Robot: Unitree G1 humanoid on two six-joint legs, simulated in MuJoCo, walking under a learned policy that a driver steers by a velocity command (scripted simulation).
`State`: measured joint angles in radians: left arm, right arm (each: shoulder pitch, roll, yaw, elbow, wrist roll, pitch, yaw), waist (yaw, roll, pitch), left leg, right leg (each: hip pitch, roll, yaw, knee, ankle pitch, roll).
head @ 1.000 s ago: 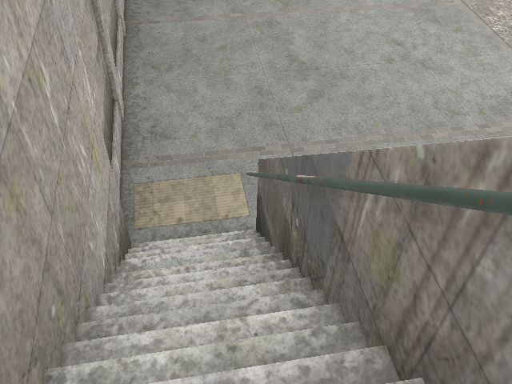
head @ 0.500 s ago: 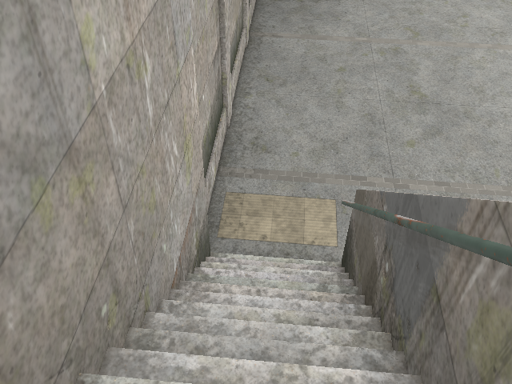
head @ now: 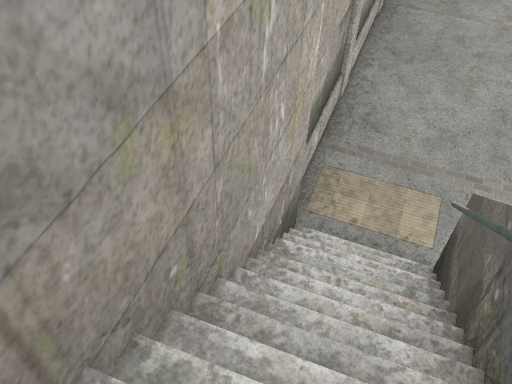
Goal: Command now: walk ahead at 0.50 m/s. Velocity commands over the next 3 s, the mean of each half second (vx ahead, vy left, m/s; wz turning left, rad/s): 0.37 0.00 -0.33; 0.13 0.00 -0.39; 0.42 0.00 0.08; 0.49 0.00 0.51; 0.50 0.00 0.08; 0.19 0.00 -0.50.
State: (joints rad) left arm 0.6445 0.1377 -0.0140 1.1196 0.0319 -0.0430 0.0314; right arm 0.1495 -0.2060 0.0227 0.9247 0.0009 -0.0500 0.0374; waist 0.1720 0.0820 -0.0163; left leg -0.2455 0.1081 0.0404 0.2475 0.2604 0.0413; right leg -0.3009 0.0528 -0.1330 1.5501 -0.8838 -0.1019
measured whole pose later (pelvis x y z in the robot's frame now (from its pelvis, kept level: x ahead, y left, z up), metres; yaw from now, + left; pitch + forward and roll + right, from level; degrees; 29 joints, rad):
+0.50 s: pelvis +0.23 -0.07 -0.22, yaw -12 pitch -1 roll +6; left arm 0.29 0.26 0.05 1.02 0.09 -0.07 -0.04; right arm 0.52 -0.12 0.02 1.09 -0.11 -0.04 0.03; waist -0.07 -0.10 0.01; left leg -0.30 0.13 0.20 1.58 -0.89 -0.06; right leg -0.22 -0.10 -0.03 0.28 0.17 -0.06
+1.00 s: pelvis +0.35 -0.06 -0.35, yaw -23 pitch +2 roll +0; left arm 0.69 0.06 -0.06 1.19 0.10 -0.10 -0.01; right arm 0.33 -0.21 0.05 0.95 -0.10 -0.01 0.08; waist 0.13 0.02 -0.04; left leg -0.71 0.08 -0.07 0.86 0.22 -0.07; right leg -0.52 0.06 0.06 1.22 -0.74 -0.07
